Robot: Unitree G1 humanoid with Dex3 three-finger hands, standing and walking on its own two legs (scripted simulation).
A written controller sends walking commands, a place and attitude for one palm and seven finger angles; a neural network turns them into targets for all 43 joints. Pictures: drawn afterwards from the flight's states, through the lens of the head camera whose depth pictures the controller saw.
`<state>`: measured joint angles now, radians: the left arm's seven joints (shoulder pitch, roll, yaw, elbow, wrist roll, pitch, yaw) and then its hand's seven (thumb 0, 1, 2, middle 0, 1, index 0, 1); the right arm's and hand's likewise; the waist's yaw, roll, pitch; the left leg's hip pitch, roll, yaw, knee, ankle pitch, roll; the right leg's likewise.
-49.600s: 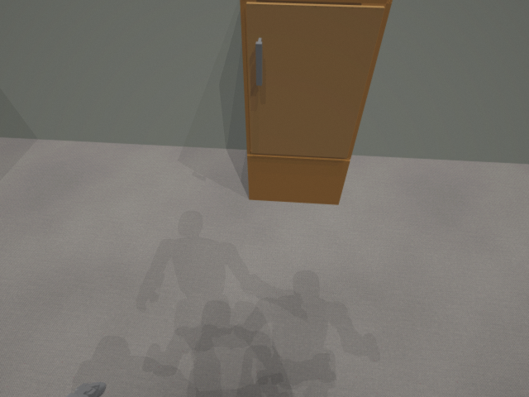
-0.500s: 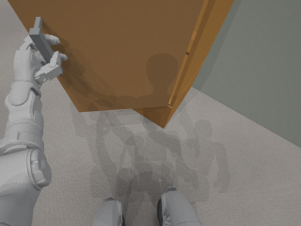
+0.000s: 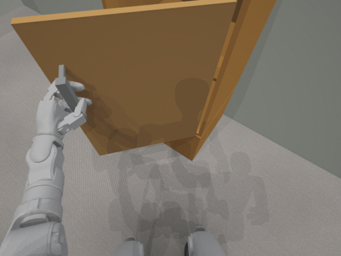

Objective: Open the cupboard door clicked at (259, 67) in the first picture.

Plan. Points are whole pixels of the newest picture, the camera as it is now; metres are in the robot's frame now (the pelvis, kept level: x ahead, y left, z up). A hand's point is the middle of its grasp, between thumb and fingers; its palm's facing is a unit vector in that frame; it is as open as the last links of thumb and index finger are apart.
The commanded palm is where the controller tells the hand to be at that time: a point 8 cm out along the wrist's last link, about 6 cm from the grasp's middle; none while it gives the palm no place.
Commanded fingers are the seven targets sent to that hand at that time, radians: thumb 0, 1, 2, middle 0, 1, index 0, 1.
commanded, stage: pull the door open along its arc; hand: left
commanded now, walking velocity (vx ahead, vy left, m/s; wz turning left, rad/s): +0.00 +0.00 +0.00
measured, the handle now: (73, 95) +0.48 +0.22 +0.06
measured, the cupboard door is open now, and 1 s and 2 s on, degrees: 48 80 81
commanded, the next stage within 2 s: open thumb and fingers to let go in 0.62 s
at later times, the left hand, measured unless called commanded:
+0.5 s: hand (118, 171) +0.29 +0.09 +0.06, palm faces +0.43 -0.90 +0.01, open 6.2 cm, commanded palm +0.22 +0.15 +0.05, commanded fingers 0.00 0.90 0.90 -0.40 -1.35 -0.40 -1.35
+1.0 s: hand (135, 181) +0.27 +0.06 +0.06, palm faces +0.45 -0.89 +0.00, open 7.5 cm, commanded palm +0.22 +0.11 +0.05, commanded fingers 0.00 -0.15 0.45 -0.32 -1.24 -0.32 -1.24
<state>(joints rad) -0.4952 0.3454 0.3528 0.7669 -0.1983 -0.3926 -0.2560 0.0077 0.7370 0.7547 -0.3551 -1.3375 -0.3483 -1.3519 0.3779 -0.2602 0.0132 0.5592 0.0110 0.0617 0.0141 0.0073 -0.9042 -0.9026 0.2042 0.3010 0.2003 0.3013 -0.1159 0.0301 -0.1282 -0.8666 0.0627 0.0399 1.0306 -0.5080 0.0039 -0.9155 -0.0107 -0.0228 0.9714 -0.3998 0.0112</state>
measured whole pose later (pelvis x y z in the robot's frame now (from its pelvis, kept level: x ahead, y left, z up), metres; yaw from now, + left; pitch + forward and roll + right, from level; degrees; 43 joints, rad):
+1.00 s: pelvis -0.01 -0.05 +0.00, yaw +5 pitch +12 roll +1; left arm 0.15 -0.09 -0.17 0.13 0.07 -0.35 0.52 0.01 0.43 0.69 -0.37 -1.30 -0.37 -1.30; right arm 0.20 -0.19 -0.01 0.58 -0.08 -0.05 -0.01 0.01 -0.90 -0.90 0.20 0.30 0.20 0.30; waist 0.00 0.03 -0.13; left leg -0.73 0.04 -0.03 1.00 -0.48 -0.05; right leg -0.78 -0.04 -0.09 1.03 -0.45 -0.05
